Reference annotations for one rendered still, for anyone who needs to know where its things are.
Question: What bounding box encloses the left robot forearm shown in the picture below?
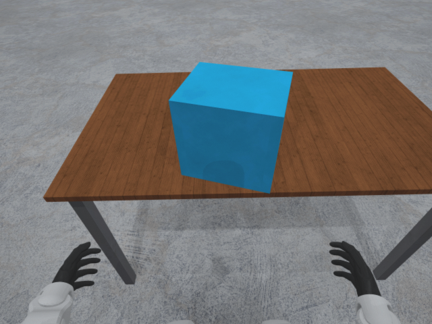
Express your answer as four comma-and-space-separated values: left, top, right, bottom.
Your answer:
21, 282, 74, 324

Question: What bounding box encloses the right robot forearm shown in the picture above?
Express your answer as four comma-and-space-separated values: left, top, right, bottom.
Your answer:
355, 294, 401, 324

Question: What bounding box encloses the carton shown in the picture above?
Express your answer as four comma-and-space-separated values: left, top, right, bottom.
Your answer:
169, 62, 293, 194

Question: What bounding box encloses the table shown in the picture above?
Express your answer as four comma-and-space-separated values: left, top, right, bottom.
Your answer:
43, 67, 432, 284

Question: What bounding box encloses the left robot hand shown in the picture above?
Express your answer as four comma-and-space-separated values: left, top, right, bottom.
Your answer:
52, 242, 101, 291

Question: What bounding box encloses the right robot hand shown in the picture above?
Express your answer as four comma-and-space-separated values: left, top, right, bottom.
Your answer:
329, 241, 381, 297

